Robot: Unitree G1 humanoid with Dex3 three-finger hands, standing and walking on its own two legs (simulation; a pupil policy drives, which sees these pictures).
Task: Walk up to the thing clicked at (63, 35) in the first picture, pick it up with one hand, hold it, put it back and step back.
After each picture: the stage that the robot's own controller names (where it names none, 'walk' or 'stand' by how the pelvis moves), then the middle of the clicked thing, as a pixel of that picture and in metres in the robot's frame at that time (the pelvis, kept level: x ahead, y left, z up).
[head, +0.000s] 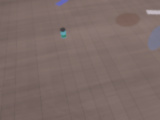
stand; (63, 33) +1.58 +0.25 -0.72
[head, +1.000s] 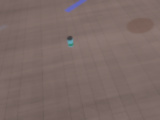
walk; (70, 41) +1.44 +0.29 -0.72
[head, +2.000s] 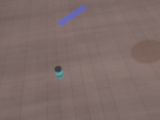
walk; (59, 72) +0.90 +0.32 -0.71
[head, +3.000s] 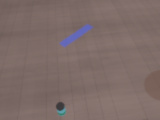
walk; (61, 109) +0.57 +0.21 -0.69
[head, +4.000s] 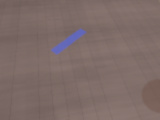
stand; out of the picture +0.42 +0.17 -0.70
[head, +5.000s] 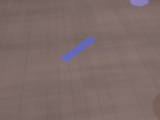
stand; out of the picture +0.38 +0.17 -0.72
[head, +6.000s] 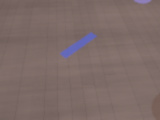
stand; out of the picture +0.36 +0.17 -0.71
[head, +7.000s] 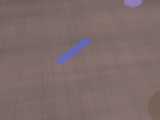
stand; out of the picture +0.36 +0.19 -0.72
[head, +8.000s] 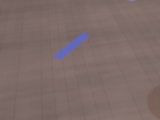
stand; out of the picture +0.36 +0.19 -0.72
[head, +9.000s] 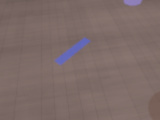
stand; out of the picture +0.34 +0.19 -0.73
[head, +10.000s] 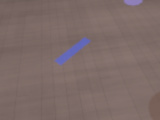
stand; out of the picture +0.33 +0.20 -0.73
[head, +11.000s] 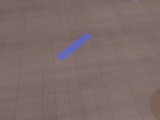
go down; out of the picture +0.35 +0.19 -0.72
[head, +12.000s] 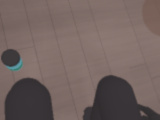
go down; (12, 60) +0.42 +0.25 -0.29
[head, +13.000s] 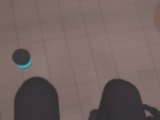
approach; (23, 60) +0.41 +0.25 -0.30
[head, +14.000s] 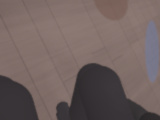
close in; out of the picture +0.39 +0.29 -0.22
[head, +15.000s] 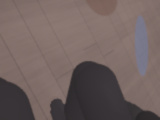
close; out of the picture +0.39 +0.30 -0.22
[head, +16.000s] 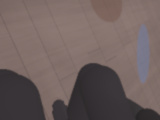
lift; out of the picture +0.35 +0.27 -0.22
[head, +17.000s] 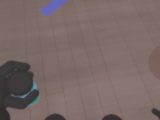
lift; (24, 89) +0.32 +0.19 +0.00
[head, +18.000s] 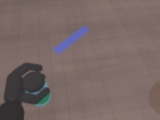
hold; (37, 89) +0.33 +0.17 +0.02
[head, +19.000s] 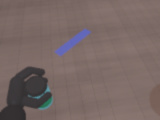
hold; (39, 93) +0.32 +0.16 +0.01
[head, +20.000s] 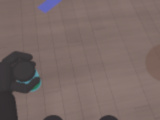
crouch; (28, 77) +0.38 +0.19 -0.05
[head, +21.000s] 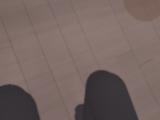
lower; out of the picture +0.43 +0.29 -0.15
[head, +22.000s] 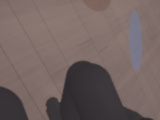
lower; out of the picture +0.41 +0.31 -0.22
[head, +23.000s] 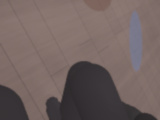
lower; out of the picture +0.41 +0.31 -0.22
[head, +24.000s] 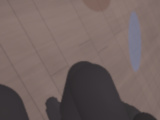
lower; out of the picture +0.41 +0.31 -0.22
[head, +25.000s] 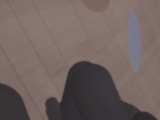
lower; out of the picture +0.40 +0.32 -0.22
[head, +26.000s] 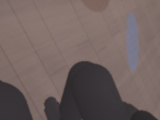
open; out of the picture +0.39 +0.30 -0.23
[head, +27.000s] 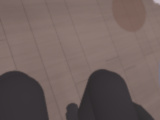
stand; out of the picture +0.41 +0.28 -0.25
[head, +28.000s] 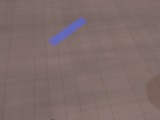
stand; out of the picture +0.37 +0.18 -0.63
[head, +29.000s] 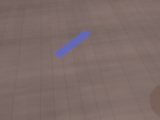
stand; out of the picture +0.38 +0.19 -0.67
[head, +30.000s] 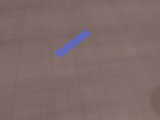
stand; out of the picture +0.37 +0.19 -0.67
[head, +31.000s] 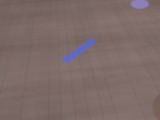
stand; out of the picture +0.40 +0.17 -0.72
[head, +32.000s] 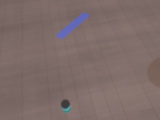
walk; (66, 106) +0.51 +0.17 -0.70
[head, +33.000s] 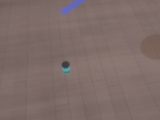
walk; (66, 67) +0.82 +0.16 -0.69
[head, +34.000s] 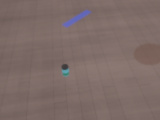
stand; (65, 70) +0.98 +0.21 -0.71
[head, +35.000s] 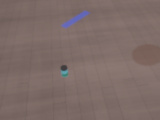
stand; (64, 71) +0.99 +0.20 -0.73
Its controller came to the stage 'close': yes
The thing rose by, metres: 0.71
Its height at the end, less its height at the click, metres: +0.00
